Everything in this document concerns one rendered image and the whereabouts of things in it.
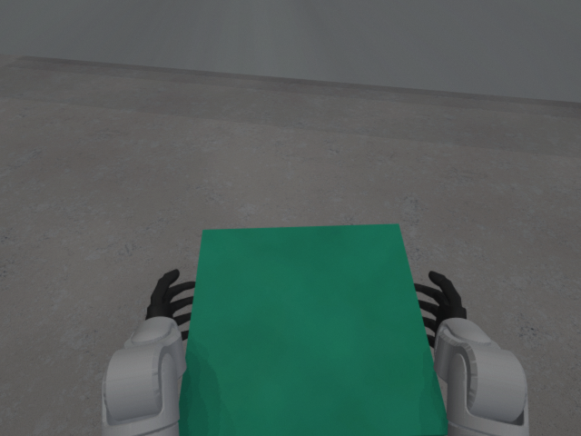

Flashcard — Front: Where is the carton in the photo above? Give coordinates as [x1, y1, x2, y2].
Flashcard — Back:
[178, 223, 448, 436]

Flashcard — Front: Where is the right robot hand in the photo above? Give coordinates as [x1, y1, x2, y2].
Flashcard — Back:
[414, 271, 467, 348]

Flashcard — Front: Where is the right robot forearm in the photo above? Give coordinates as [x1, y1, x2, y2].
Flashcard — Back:
[433, 318, 529, 436]

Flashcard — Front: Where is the left robot hand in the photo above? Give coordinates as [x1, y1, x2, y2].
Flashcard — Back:
[145, 269, 195, 341]

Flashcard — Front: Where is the left robot forearm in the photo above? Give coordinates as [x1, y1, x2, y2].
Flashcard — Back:
[102, 316, 187, 436]

